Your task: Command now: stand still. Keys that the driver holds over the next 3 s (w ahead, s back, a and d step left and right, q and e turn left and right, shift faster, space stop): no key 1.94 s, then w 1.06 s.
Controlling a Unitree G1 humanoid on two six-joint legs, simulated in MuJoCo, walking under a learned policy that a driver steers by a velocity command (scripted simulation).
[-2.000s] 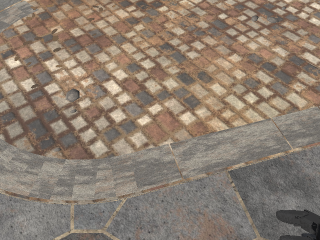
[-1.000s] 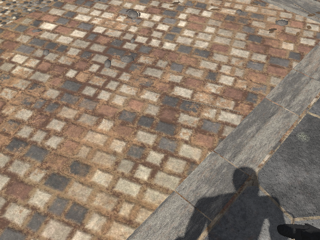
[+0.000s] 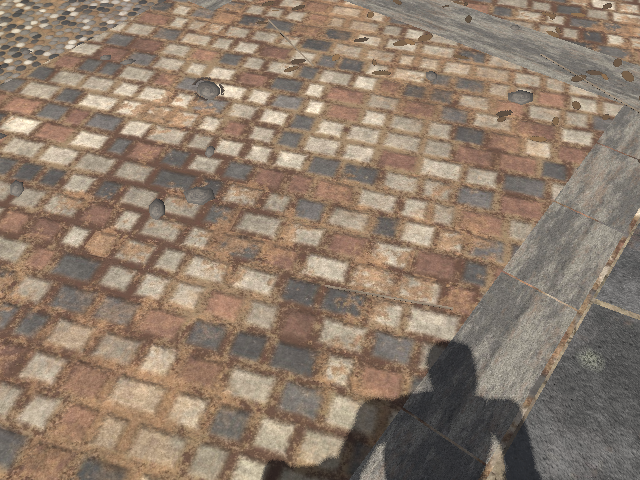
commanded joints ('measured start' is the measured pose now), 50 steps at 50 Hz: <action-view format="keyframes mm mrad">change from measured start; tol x2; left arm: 1 -24 105 22 -18 -1 -5 7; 23 -24 98 10 158 -2 7 20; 50 45 70 -6 211 -5 8 27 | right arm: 1 39 -116 -21 -15 0 -7 -3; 22 100 -76 -7 57 -3 -14 -9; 50 218 -30 0 88 2 -21 -13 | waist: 1 -1 6 -52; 24 13 9 6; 50 16 7 19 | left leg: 1 -114 39 -32 -105 267 15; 25 -139 24 -17 -166 135 21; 50 -146 17 -10 -168 152 25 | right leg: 1 168 -44 44 -32 312 -44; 26 146 -36 37 -88 163 -24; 50 131 -34 35 -88 170 -24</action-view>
